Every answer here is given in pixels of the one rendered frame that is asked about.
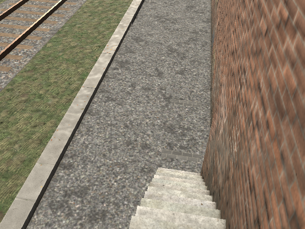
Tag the stairs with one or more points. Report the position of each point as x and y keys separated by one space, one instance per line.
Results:
x=177 y=199

